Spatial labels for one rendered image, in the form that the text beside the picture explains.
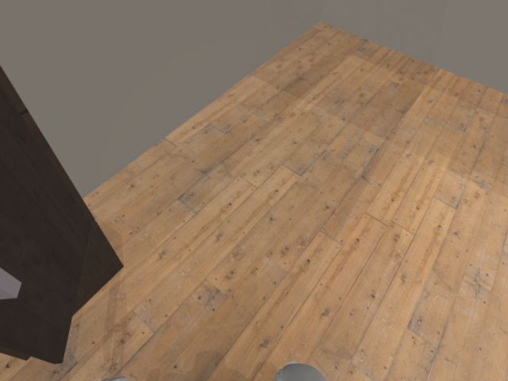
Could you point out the handle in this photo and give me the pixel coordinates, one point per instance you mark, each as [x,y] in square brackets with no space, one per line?
[9,286]

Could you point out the right robot thigh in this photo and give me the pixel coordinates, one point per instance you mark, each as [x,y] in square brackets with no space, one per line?
[299,372]

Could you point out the cupboard door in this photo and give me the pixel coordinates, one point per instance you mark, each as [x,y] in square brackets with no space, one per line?
[43,242]

